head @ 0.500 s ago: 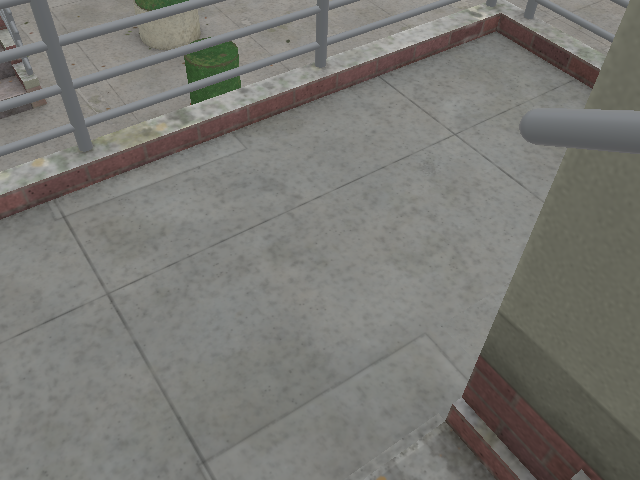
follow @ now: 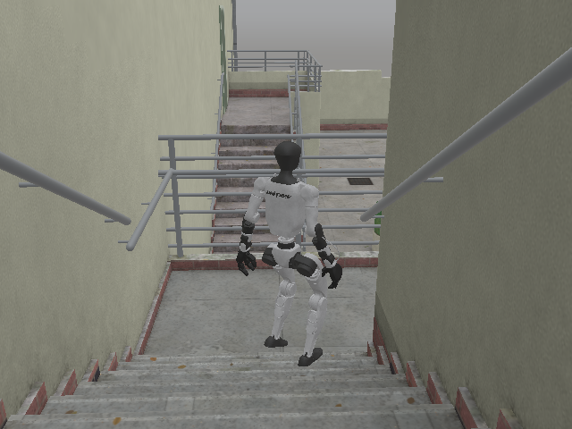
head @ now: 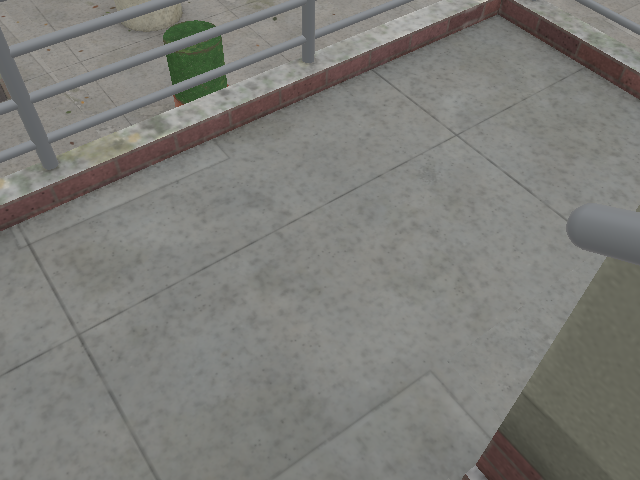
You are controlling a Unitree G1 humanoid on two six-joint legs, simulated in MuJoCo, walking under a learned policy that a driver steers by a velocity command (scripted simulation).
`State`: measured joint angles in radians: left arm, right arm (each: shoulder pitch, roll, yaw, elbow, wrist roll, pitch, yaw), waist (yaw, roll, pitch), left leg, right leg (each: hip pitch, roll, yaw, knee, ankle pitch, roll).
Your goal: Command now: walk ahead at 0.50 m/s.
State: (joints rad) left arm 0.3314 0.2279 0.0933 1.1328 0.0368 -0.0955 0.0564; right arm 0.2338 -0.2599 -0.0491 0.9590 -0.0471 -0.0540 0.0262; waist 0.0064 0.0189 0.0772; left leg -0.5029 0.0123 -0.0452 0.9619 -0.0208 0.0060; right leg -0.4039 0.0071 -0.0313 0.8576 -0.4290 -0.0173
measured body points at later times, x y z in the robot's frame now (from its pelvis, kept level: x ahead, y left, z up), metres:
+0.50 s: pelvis +0.21 +0.03 -0.15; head +0.22 +0.01 +0.30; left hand +0.32 +0.25 -0.29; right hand +0.13 -0.18 -0.31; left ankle +0.10 +0.10 -0.83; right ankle +0.29 -0.08 -0.85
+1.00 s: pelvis +0.29 +0.13 -0.24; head +0.28 +0.15 +0.21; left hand +0.22 +0.38 -0.40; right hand +0.41 -0.13 -0.35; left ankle +0.29 +0.24 -0.98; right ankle +0.29 -0.07 -0.85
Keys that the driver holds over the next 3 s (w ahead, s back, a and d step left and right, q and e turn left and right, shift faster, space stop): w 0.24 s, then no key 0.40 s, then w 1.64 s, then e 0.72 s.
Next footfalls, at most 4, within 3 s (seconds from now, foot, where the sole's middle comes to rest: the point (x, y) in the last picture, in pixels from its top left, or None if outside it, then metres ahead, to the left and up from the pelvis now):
0.12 left None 0.14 0.10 -0.89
0.46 right None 0.33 -0.08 -0.89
1.02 left None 0.31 0.25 -1.05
1.46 right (273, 447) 0.64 0.14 -1.05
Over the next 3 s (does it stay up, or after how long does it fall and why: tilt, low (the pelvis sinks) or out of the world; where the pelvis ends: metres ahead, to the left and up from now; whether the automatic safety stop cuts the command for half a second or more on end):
stays up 1.09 0.26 -0.28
